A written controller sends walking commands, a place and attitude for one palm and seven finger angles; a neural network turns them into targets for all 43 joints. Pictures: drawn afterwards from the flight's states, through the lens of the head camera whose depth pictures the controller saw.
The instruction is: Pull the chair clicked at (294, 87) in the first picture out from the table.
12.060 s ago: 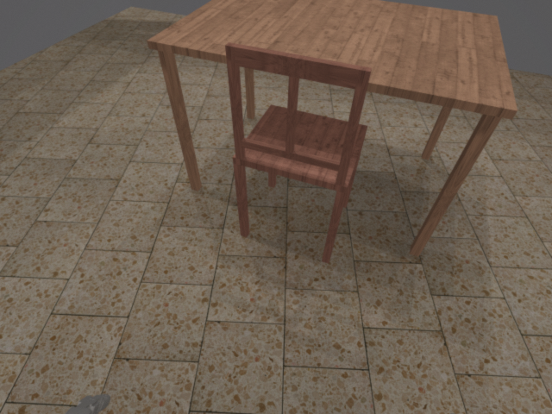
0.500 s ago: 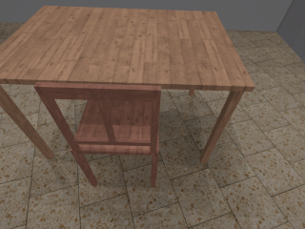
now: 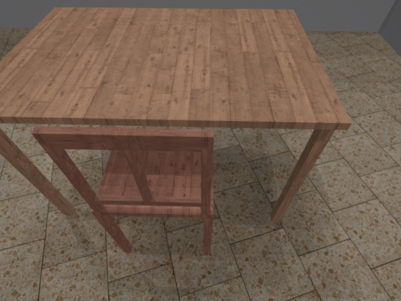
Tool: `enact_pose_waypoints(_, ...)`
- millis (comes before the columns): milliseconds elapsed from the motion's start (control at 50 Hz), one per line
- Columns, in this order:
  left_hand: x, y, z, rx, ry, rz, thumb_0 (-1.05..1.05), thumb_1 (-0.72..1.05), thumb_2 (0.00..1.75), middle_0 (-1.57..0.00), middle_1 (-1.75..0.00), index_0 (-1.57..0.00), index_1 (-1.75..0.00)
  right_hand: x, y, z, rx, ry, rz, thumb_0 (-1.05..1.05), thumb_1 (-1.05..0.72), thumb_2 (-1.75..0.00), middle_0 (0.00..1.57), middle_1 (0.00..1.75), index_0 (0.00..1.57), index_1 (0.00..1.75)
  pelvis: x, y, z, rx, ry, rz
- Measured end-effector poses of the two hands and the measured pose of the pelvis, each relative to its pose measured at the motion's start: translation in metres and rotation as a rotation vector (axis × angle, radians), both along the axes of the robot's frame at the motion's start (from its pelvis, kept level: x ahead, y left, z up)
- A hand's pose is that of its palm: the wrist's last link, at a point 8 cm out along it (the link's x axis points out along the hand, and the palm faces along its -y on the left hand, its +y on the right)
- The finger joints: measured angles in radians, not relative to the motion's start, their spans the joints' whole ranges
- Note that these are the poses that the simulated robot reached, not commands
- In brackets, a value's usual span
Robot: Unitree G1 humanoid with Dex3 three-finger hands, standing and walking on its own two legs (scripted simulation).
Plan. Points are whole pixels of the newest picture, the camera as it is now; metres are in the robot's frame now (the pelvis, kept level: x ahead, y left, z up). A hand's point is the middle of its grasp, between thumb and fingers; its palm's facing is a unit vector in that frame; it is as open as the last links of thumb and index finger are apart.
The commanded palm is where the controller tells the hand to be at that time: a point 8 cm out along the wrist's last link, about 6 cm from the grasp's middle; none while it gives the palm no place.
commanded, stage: come to a stop and stand still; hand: left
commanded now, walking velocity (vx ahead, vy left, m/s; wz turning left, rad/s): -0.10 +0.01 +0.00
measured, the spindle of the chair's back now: (139, 176) +0.43 +0.20 -0.09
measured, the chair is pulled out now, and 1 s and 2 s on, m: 0.00 0.00 0.00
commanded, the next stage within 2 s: look again from close up in 1.72 s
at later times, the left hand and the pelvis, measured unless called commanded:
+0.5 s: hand out of the picture +0.04 +0.20 -0.17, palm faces +0.02 -0.98 -0.21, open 7.4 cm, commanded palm none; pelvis -0.05 +0.02 -0.01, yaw +0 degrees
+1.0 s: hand out of the picture -0.10 +0.18 -0.18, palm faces +0.02 -0.99 -0.17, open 7.4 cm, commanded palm none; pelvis -0.07 +0.01 -0.01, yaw +1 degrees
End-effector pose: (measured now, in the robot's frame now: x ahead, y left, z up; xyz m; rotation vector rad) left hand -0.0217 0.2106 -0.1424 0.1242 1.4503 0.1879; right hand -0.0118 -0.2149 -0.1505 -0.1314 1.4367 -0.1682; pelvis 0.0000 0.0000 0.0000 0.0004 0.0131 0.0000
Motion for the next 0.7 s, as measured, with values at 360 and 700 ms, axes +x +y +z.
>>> enact_pose_waypoints(360, 0.039, 0.03, -0.016, 0.021, -0.176, -0.111, 0.01, 0.91, 0.9, -0.2, -0.3, -0.2, -0.3, 0.021, -0.019, 0.015, -0.076, -0.193, 0.014, 0.01, -0.91, -0.9, 0.2, 0.3, 0.2, 0.29, -0.03, 0.006, -0.011, -0.02, -0.007, -0.013)
enact_pose_waypoints(700, -0.008, 0.046, -0.002, 0.038, -0.207, -0.115, 0.0, 0.9, 0.9, -0.2, -0.3, -0.2, -0.3, -0.024, 0.003, 0.001, -0.006, -0.222, 0.047, 0.0, -0.92, -0.9, 0.2, 0.3, 0.2, 0.3, -0.074, 0.019, -0.013, -0.007, -0.054, -0.011)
